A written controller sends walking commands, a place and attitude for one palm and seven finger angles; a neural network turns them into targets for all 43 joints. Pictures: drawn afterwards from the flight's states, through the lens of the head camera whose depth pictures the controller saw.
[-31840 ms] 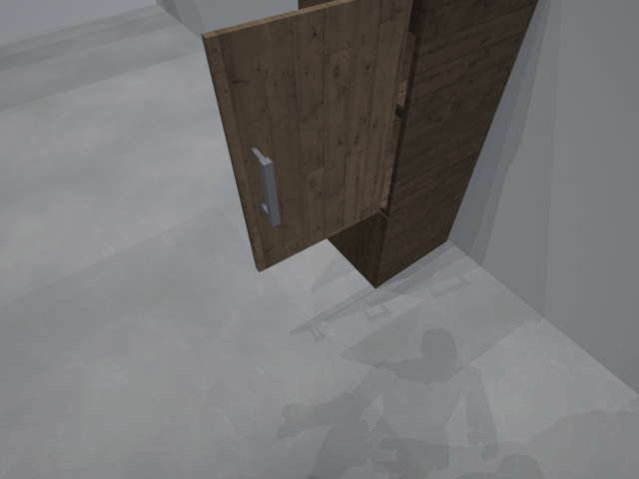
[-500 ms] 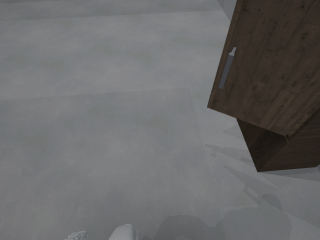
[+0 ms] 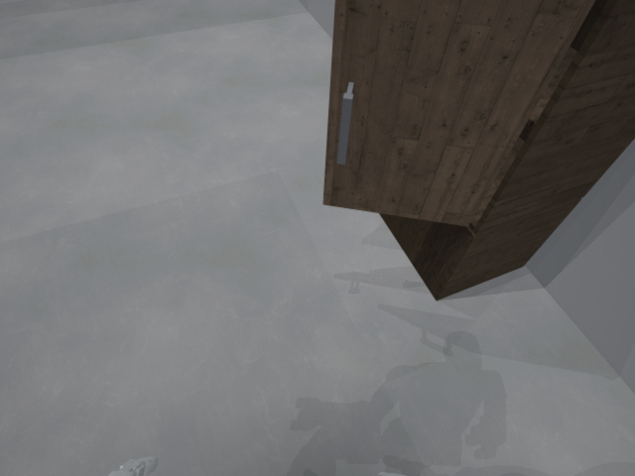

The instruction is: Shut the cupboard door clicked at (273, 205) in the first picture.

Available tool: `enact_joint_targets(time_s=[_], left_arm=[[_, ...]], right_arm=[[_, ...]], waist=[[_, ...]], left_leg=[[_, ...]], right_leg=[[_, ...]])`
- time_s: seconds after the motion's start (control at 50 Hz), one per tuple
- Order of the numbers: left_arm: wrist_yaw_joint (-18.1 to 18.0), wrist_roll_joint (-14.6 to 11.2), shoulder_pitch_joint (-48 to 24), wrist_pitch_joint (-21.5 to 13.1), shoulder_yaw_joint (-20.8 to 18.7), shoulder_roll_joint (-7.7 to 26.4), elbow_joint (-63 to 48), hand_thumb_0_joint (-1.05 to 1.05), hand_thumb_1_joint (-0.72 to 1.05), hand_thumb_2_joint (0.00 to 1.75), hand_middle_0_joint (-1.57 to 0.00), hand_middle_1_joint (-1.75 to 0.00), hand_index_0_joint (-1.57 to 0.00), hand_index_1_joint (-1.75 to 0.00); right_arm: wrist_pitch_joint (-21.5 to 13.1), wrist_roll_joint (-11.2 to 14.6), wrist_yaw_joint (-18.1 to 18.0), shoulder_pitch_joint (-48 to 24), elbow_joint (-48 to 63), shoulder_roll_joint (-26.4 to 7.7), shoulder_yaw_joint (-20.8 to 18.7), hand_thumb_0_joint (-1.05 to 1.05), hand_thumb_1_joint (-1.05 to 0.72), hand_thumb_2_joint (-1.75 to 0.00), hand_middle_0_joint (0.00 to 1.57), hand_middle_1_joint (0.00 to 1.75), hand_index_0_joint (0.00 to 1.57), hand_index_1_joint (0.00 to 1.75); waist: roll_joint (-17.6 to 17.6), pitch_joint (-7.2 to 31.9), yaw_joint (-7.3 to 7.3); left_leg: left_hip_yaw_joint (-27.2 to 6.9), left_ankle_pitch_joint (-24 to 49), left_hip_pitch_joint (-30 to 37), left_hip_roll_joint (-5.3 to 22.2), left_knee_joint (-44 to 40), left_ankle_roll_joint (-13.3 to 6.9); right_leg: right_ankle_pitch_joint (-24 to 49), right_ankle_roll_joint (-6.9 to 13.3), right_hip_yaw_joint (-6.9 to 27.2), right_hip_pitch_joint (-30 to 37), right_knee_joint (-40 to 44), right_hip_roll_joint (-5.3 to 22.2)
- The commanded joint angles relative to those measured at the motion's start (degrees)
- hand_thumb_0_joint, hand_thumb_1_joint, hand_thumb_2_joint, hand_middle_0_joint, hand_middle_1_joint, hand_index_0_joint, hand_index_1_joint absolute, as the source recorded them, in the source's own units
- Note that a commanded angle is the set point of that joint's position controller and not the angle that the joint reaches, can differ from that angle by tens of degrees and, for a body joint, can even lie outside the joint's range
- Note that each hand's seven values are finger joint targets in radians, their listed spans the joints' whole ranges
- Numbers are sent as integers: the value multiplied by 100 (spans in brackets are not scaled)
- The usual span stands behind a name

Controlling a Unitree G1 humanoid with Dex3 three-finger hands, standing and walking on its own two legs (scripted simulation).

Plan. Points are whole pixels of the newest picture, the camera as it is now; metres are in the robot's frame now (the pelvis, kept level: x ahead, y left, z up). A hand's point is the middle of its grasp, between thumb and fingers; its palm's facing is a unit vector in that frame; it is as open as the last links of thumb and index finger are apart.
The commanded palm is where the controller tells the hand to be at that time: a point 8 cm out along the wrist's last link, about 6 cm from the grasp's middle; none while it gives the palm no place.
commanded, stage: turn to face it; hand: left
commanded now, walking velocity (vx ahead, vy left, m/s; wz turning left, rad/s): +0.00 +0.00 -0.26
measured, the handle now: (345, 125) +0.77 -0.03 -0.05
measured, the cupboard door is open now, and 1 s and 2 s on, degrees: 58 58 58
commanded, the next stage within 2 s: take the last steps up to it in 0.12 s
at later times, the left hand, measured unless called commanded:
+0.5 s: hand out of the picture +0.11 +0.19 -0.18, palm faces -0.13 -0.98 -0.12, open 7.4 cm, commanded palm none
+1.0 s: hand (293, 359) +0.31 +0.05 -0.17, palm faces -0.22 -0.96 -0.17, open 7.4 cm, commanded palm none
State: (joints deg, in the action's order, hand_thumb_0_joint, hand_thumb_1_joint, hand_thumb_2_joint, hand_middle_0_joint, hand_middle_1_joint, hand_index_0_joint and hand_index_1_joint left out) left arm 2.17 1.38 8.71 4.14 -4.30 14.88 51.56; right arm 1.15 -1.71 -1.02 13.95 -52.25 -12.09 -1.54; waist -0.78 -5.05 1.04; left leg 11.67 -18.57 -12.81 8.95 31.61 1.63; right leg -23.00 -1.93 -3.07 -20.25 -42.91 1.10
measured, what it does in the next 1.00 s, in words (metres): walks ahead: right foot, then left foot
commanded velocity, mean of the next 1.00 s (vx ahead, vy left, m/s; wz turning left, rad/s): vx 0.23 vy -0.07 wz -0.12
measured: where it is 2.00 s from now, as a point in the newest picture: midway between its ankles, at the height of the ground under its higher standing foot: (363, 442)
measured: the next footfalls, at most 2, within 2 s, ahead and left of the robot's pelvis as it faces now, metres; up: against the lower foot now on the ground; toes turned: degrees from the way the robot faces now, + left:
right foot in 0.04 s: +0.03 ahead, -0.13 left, +0.00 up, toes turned -4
left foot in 0.40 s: +0.08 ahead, +0.10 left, +0.00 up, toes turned +0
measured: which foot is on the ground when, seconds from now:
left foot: down 0.00-0.04, up 0.06-0.38, down 0.40-0.90, up 0.92-1.00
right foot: up 0.00-0.02, down 0.04-0.40, up 0.42-0.88, down 0.90-1.00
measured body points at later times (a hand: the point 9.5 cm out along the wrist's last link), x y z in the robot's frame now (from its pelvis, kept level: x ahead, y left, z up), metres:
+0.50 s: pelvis +0.05 +0.01 +0.00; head +0.06 +0.05 +0.45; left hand +0.12 +0.24 -0.17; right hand +0.04 -0.24 -0.12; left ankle +0.03 +0.10 -0.74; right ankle -0.01 -0.12 -0.68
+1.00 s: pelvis +0.19 -0.09 -0.01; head +0.22 -0.10 +0.44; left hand +0.32 +0.11 -0.16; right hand +0.06 -0.29 -0.16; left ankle +0.09 +0.06 -0.65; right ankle +0.20 -0.20 -0.74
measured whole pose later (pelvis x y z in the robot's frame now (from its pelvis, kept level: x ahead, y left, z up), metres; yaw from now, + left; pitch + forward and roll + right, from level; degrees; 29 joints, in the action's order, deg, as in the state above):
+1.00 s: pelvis +0.19 -0.09 -0.01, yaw -11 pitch +0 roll -1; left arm 0.6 1.2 8.1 -2.8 -2.4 9.2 58.0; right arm 0.3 -0.7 -0.5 23.2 -64.3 -8.4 -2.3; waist -0.8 -4.9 3.0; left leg 2.7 -26.9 -17.8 6.4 65.3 -0.2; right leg -14.2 2.5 -7.0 -18.8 -32.8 0.4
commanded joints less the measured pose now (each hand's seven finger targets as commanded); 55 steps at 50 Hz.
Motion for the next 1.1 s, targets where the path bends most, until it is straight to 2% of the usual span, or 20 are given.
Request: enact_joint_targets(time_s=[0.0, 0.02, 0.04, 0.16, 0.3, 0.34, 0.36, 0.38, 0.4, 0.42, 0.46, 0.54, 0.74, 0.8, 0.84, 0.86, 0.88, 0.9, 1.0, 1.08], left_arm=[[-106, 23, 813, -286, -135, 757, -184, 0, 90, 90, -20, -30, -20, -30], [-199, 55, 1088, -332, -251, 1344, -77, 0, 90, 90, -20, -30, -20, -30], [-269, -28, 1218, -322, -219, 1358, -40, 0, 90, 90, -20, -30, -20, -30], [-338, -20, 156, -370, -43, 705, -261, 0, 90, 90, -20, -30, -20, -30], [-261, 36, 309, -382, -118, 767, -90, 0, 90, 90, -20, -30, -20, -30], [-212, -1, 159, -360, -104, 666, -32, 0, 90, 90, -20, -30, -20, -30], [-176, -35, 116, -332, -53, 404, -87, 0, 90, 90, -20, -30, -20, -30], [-126, -81, 233, -313, 35, -62, -214, 0, 90, 90, -20, -30, -20, -30], [-100, 6, -231, -301, 6, 180, -410, 0, 90, 90, -20, -30, -20, -30], [-37, 56, -207, -314, -65, 305, -381, 0, 90, 90, -20, -30, -20, -30], [27, 128, 11, -323, -121, 305, -118, 0, 90, 90, -20, -30, -20, -30], [38, 38, 318, -334, -16, 2, 147, 0, 90, 90, -20, -30, -20, -30], [60, 2, -662, -375, 125, -133, -24, 0, 90, 90, -20, -30, -20, -30], [26, -13, -178, -453, 84, -70, 183, 0, 90, 90, -20, -30, -20, -30], [-47, 18, 1123, -560, -14, 256, 638, 0, 90, 90, -20, -30, -20, -30], [-130, 56, 2017, -646, -149, 699, 923, 0, 90, 90, -20, -30, -20, -30], [-200, -11, 2333, -676, -215, 1081, 1053, 0, 90, 90, -20, -30, -20, -30], [-249, -88, 2017, -654, -185, 1028, 962, 0, 90, 90, -20, -30, -20, -30], [-319, -25, 477, -747, 121, -15, 619, 0, 90, 90, -20, -30, -20, -30], [-329, 10, 607, -803, 118, -14, 714, 0, 90, 90, -20, -30, -20, -30]], right_arm=[[-65, 116, -19, 83, 293, -1052, -350, 0, -90, -90, 20, 30, 20, 30], [-59, 128, -5, -238, 563, -557, -213, 0, -90, -90, 20, 30, 20, 30], [41, 124, -75, -333, 577, -745, -199, 0, -90, -90, 20, 30, 20, 30], [97, 69, 21, 7, 97, -616, -213, 0, -90, -90, 20, 30, 20, 30], [-68, 28, 46, 23, 104, -460, -171, 0, -90, -90, 20, 30, 20, 30], [-182, 14, 20, 634, -95, -457, -159, 0, -90, -90, 20, 30, 20, 30], [-246, -13, -24, 1142, -250, -764, -208, 0, -90, -90, 20, 30, 20, 30], [-290, -106, -58, 1554, -337, -1392, -341, 0, -90, -90, 20, 30, 20, 30], [-267, -89, -126, 1622, -292, -1613, -370, 0, -90, -90, 20, 30, 20, 30], [-263, -73, -129, 1296, -159, -1428, -311, 0, -90, -90, 20, 30, 20, 30], [-354, -67, -144, 850, -98, -994, -181, 0, -90, -90, 20, 30, 20, 30], [-499, -2, -185, 1239, -311, -660, -77, 0, -90, -90, 20, 30, 20, 30], [-439, -57, -122, 1714, -787, -651, -188, 0, -90, -90, 20, 30, 20, 30], [-411, -39, -105, 1495, -849, -784, -233, 0, -90, -90, 20, 30, 20, 30], [-400, 40, -60, 1374, -871, -671, -230, 0, -90, -90, 20, 30, 20, 30], [-422, 120, 11, 1330, -801, -426, -190, 0, -90, -90, 20, 30, 20, 30], [-409, 185, -14, 1400, -628, -43, -113, 0, -90, -90, 20, 30, 20, 30], [-357, 173, -2, 1038, -546, -210, -146, 0, -90, -90, 20, 30, 20, 30], [-203, 14, 45, 979, -711, 129, -154, 0, -90, -90, 20, 30, 20, 30], [-188, 17, 84, 845, -619, 267, -88, 0, -90, -90, 20, 30, 20, 30]], waist=[[146, 1196, -387], [1901, 1023, -571], [1462, 1060, -620], [1132, 696, -39], [1027, 603, -135], [815, 498, 188], [-142, 517, 417], [-2081, 474, 497], [-1656, 100, 618], [-958, -141, 390], [-945, -294, 111], [-749, 120, 53], [-933, -236, 314], [-908, 19, 38], [-165, 592, -539], [771, 1264, -917], [1831, 1593, -811], [1196, 1069, -765], [579, 207, 108], [675, 376, 130]], left_leg=[[-218, 1442, -510, 423, 913, -90], [-36, -1716, -1982, -480, 2204, 206], [-820, -1911, -1920, -400, 3004, 165], [-1048, -418, -1702, -379, 3175, 264], [-706, -568, -827, -571, 910, 181], [-551, 84, 500, -685, -367, 122], [-1235, -333, 1242, -289, -1073, -9], [-3420, -1574, 1538, 1311, -1957, -447], [-4179, -2142, 889, 2034, -2522, -893], [-3887, -2286, 398, 1851, -2658, -940], [-3002, -1100, 195, 1304, -2502, -562], [-1296, 2408, 1059, 752, -1854, -352], [-839, 2351, 1170, 1023, -1790, -811], [-654, 3043, 1019, 1009, -1303, -746], [-326, 3247, 293, 542, 249, -473], [13, 1736, -806, -1, 1720, -264], [-331, -1733, -1754, -757, 3405, -142], [-952, -1579, -2047, -550, 4093, -287], [-1038, -184, -1410, -91, 3370, -152], [-778, -118, -1115, -239, 1721, -43]], right_leg=[[2345, 374, 682, 2042, 2173, 623], [4253, 1001, 2420, 2496, 2286, 1947], [4737, 1488, 2414, 2024, 2239, 2297], [3428, 1145, 1160, 1137, 2329, 1166], [481, 1330, 1691, 887, 2660, 1141], [-507, 1040, 1511, -58, 2273, 819], [-864, 769, 1165, -822, 1406, 364], [-1146, 374, 290, -1835, -360, -456], [-1024, 369, 530, -2073, -1368, -217], [-481, 394, 734, -1959, -1836, 57], [263, 279, 637, -1975, -2406, 141], [957, 148, 399, -1870, -2292, 44], [1092, 247, -126, -1374, 86, 289], [971, 418, -342, -289, 727, 43], [1410, 575, -316, 1728, 1441, -132], [1109, 913, 946, 3067, 1780, 963], [1299, 1430, 2812, 3440, 2482, 2207], [925, 1524, 2801, 2684, 2922, 2244], [1593, 1203, 770, 457, 3190, 1420], [2504, 1348, 413, 696, 3024, 1306]])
